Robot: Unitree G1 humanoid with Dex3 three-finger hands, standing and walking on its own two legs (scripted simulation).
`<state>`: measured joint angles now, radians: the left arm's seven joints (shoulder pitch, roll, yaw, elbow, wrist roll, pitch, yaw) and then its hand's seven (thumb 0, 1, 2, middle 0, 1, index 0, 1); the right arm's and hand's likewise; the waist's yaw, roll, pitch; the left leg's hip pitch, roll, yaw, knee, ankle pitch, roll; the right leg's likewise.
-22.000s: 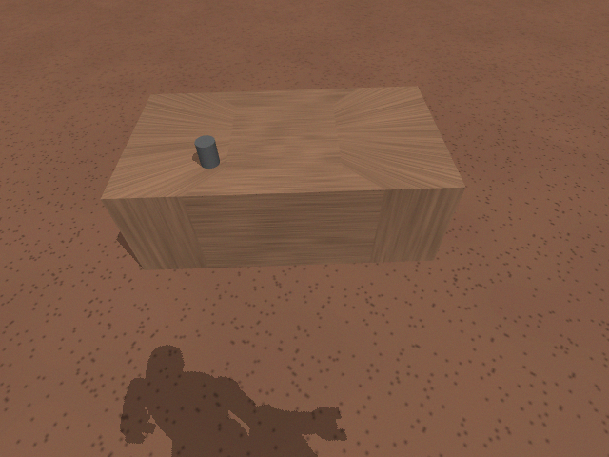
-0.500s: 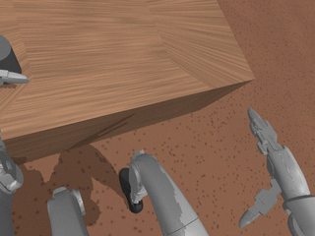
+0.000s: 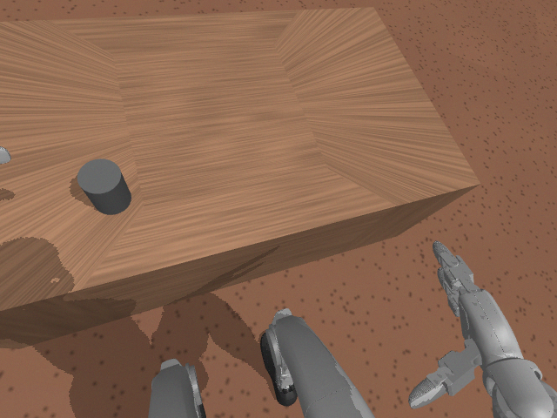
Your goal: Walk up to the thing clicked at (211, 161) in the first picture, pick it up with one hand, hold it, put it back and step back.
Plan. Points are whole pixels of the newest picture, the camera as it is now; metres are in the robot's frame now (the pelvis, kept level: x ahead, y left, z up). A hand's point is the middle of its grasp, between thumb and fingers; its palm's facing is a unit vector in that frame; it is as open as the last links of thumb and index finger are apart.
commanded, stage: home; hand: left
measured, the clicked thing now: (106, 188) +0.56 +0.16 -0.18
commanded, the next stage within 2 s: none
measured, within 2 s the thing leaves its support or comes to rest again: neither
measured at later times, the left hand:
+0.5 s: hand out of the picture +0.41 +0.25 +0.03, palm faces +0.18 -0.93 -0.31, open 17.2 cm
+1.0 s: hand (98, 413) +0.21 +0.16 +0.02, palm faces +0.17 -0.97 -0.20, open 17.0 cm
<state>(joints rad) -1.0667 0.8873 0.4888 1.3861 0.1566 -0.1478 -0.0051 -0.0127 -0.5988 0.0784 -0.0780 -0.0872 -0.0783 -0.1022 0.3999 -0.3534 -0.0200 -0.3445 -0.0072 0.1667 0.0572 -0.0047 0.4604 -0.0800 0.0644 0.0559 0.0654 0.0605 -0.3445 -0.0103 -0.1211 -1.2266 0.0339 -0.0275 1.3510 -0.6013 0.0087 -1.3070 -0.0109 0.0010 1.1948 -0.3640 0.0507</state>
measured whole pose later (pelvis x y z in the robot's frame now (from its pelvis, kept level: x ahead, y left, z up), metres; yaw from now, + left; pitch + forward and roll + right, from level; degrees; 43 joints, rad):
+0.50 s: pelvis +0.05 -0.01 +0.07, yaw +2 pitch +17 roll -2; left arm -0.36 0.41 0.24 0.82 0.02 0.00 0.03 -0.01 -0.48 0.09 -0.06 -0.06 -0.06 -0.07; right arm 0.38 -0.25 0.05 0.03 0.05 0.15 0.01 0.01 -0.67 -0.77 0.18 0.26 0.18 0.27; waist -0.10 0.00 -0.15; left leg -0.75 0.03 -0.02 0.99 -0.54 -0.01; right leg -0.84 -0.02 -0.01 0.90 -0.35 0.03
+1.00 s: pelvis +0.05 -0.03 +0.08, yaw +3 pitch +9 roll +0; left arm 0.43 0.19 -0.02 0.15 -0.05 0.09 0.07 -0.01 -0.46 0.10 -0.07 -0.08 -0.08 -0.08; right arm 0.42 -0.21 0.00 0.10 0.05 0.09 -0.08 0.02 -0.90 -0.90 0.20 0.30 0.20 0.30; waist 0.01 -0.01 -0.12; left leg -0.54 0.02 -0.03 0.90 -0.51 -0.03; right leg -0.66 -0.04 -0.02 0.88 -0.38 0.01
